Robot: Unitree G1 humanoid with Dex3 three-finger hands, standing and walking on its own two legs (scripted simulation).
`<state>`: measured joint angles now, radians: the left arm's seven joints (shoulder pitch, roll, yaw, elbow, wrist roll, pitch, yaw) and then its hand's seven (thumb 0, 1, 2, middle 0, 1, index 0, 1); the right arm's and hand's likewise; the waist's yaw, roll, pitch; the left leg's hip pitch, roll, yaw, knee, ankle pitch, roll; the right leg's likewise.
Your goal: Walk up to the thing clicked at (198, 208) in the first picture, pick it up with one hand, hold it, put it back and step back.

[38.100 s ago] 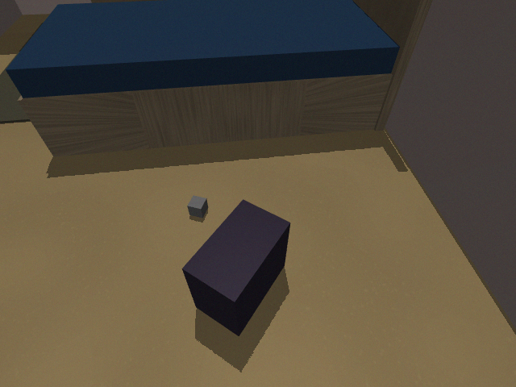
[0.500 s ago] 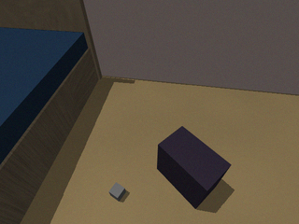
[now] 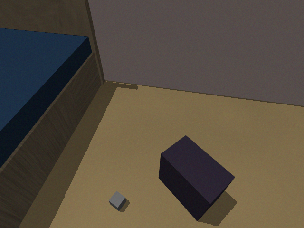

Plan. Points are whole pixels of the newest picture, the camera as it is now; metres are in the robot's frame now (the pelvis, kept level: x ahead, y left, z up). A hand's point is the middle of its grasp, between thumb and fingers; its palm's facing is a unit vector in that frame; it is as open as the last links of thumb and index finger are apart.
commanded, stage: walk up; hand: left
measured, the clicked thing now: (117, 201) +0.45 +0.22 -0.75
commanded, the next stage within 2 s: stand in 0.68 s
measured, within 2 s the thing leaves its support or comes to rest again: neither
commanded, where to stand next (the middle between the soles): +0.07 -0.01 m, yaw +2 degrees
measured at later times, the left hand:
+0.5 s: hand out of the picture +0.08 +0.25 -0.16, palm faces +0.00 -0.95 -0.31, open 7.4 cm
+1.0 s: hand out of the picture +0.09 +0.26 -0.15, palm faces -0.01 -0.94 -0.34, open 7.4 cm
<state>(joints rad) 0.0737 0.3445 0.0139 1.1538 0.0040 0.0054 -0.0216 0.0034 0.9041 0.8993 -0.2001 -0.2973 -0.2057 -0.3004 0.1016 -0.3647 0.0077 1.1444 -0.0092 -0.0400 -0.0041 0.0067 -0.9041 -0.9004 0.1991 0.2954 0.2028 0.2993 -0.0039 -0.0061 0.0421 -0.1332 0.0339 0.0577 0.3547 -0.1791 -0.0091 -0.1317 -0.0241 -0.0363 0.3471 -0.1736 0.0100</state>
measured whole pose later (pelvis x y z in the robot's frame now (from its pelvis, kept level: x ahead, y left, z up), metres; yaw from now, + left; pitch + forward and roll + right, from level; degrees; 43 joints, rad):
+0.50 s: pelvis +0.01 +0.00 +0.00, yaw +0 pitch -2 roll +0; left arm 0.10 0.33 0.02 1.16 0.01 0.00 -0.02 0.00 0.90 0.90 -0.20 -0.30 -0.21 -0.30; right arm 0.09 -0.35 0.00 1.15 -0.01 -0.03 0.00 0.01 -0.90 -0.90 0.20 0.30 0.20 0.30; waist 0.00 0.00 0.04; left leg -0.12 0.03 0.06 0.33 -0.18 -0.01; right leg -0.11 -0.03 -0.04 0.31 -0.17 0.01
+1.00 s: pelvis +0.01 +0.01 +0.00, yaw +1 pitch -2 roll +0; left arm 0.08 0.35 0.01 1.15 0.01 -0.01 0.00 0.00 0.90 0.90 -0.20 -0.30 -0.21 -0.30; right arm 0.09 -0.35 0.01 1.15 -0.01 -0.01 0.00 0.01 -0.90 -0.90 0.20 0.30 0.20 0.30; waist -0.01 0.01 0.05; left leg -0.10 0.02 0.05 0.31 -0.17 0.00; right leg -0.09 -0.04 -0.04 0.29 -0.16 0.02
